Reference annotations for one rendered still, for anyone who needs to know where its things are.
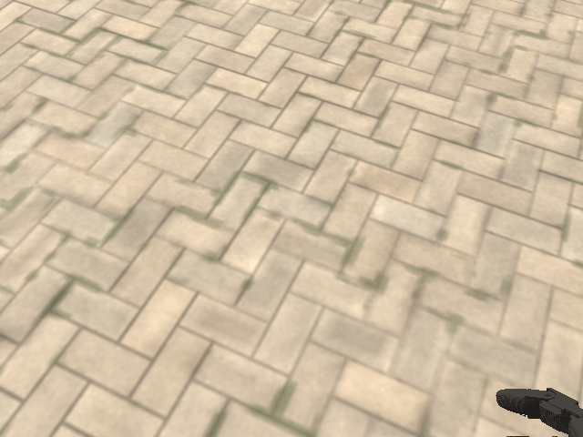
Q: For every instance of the right robot hand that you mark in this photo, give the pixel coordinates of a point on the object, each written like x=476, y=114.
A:
x=552, y=407

